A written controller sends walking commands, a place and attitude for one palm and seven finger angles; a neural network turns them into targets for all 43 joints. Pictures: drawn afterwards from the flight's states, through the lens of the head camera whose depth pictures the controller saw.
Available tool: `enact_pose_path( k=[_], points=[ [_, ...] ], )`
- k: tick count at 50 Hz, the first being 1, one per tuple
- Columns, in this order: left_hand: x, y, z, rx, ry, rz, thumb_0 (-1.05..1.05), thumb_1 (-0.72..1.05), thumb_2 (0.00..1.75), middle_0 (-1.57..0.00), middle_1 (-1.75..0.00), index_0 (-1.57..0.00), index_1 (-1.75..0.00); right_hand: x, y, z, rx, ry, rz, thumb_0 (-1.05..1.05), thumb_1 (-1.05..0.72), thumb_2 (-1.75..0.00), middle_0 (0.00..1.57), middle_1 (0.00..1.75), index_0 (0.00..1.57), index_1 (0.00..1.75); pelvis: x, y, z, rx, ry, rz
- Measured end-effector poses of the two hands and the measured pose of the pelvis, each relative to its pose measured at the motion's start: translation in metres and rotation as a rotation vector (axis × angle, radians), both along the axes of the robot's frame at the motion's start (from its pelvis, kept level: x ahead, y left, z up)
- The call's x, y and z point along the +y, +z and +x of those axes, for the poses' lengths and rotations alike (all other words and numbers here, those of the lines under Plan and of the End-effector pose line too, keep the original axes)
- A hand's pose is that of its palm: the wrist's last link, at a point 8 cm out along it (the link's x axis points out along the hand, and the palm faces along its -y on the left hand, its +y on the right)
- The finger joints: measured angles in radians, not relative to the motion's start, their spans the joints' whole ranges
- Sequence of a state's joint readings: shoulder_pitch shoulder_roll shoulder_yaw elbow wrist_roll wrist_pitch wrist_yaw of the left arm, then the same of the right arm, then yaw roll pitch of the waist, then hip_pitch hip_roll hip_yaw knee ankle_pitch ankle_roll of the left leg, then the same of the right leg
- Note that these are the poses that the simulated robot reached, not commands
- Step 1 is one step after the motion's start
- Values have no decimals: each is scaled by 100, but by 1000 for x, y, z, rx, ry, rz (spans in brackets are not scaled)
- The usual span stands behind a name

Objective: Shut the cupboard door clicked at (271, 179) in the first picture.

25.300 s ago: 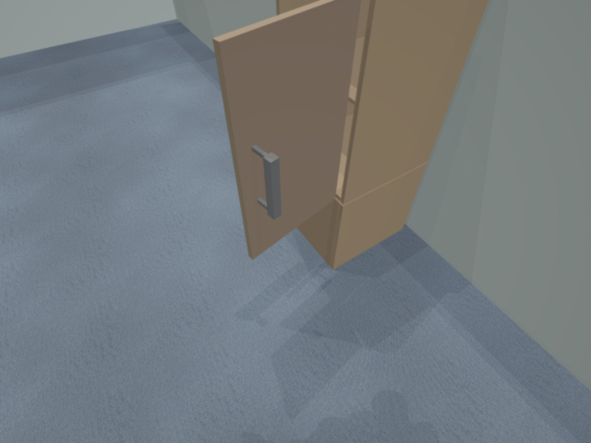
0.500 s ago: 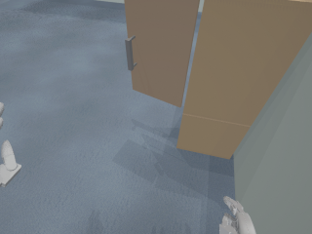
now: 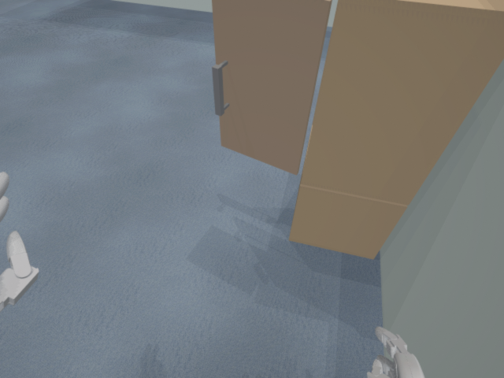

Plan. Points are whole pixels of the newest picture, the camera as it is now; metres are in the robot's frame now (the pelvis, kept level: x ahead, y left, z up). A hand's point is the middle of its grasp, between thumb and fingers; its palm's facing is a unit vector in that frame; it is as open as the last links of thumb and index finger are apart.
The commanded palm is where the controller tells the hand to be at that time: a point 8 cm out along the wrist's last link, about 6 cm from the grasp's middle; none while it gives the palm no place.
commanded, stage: stop stepping back and stand still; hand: left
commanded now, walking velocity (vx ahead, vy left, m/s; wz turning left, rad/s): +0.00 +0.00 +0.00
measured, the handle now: (222, 88) +0.98 +0.15 -0.06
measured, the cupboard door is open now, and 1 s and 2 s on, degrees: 75 75 75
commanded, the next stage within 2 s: let the arm hang, fingers relaxed in 0.10 s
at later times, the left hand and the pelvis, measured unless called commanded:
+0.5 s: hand out of the picture +0.05 +0.17 -0.17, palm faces -0.02 -0.98 -0.18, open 7.3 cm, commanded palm none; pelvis -0.02 +0.00 -0.01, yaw +1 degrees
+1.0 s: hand out of the picture -0.01 +0.17 -0.17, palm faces +0.03 -0.98 -0.22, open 7.4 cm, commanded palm none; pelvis -0.01 -0.01 +0.00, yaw +0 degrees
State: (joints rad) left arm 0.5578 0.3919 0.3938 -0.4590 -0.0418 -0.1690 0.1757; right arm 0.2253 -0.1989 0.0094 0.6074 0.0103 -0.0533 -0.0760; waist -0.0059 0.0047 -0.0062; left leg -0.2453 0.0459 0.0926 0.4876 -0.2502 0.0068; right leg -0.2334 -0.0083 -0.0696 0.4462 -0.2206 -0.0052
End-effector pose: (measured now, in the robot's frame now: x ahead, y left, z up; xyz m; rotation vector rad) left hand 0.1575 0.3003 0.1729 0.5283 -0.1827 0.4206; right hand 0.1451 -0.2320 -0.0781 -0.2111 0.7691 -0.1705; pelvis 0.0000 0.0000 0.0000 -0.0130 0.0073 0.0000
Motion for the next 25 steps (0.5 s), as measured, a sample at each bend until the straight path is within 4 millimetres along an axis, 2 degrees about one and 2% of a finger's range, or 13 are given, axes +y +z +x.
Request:
enact_pose_path(
  k=[10, 11, 13, 15, 17, 19, 21, 23, 25],
  points=[
    [2, -5, -6, 17, 18, -19, 2, 89, 90, -21, -30, -21, -30, 6, -3, -6, 16, 11, 7, 1, -90, -90, 20, 30, 20, 30, 2, 1, -5, 1, 4, -2],
    [2, -12, -4, 32, 5, -17, 2, 89, 90, -21, -30, -21, -30, 6, -6, -6, 8, 28, 19, 1, -90, -90, 20, 30, 20, 30, 2, 0, -6, 5, 10, -3],
    [5, -51, 6, 194, -14, -62, 1, 89, 90, -20, -30, -20, -30, 4, -17, -4, 37, 84, 36, 1, -90, -90, 20, 30, 20, 30, 5, -3, -10, 11, 24, -1],
    [4, -108, 11, 437, -6, -145, 1, 90, 90, -20, -30, -20, -30, -1, -30, -6, 85, 112, 41, 1, -90, -90, 20, 30, 20, 30, 7, -6, -14, 12, 26, 5],
    [-5, -168, 1, 689, 5, -227, 1, 90, 90, -20, -30, -19, -30, -7, -39, -11, 124, 105, 44, 1, -90, -90, 20, 30, 20, 30, 8, -8, -18, 7, 20, 13],
    [-23, -219, -21, 911, 8, -304, 1, 90, 90, -19, -30, -19, -30, -14, -44, -22, 164, 79, 42, 1, -90, -90, 20, 30, 20, 30, 6, -9, -20, 2, 14, 19],
    [-45, -261, -50, 1092, 7, -384, 1, 91, 90, -20, -30, -19, -30, -19, -48, -40, 221, 51, 34, 1, -90, -90, 20, 30, 20, 30, 4, -9, -21, -3, 12, 24],
    [-69, -292, -82, 1237, 8, -470, 1, 91, 90, -20, -30, -19, -30, -22, -50, -62, 299, 27, 22, 1, -90, -90, 20, 30, 20, 30, 1, -9, -21, -8, 13, 25],
    [-84, -310, -111, 1318, 48, -557, 1, 93, 90, -20, -30, -20, -30, -24, -52, -88, 391, 6, 11, 1, -90, -90, 20, 30, 20, 30, -2, -7, -21, -11, 17, 22]
  ],
)
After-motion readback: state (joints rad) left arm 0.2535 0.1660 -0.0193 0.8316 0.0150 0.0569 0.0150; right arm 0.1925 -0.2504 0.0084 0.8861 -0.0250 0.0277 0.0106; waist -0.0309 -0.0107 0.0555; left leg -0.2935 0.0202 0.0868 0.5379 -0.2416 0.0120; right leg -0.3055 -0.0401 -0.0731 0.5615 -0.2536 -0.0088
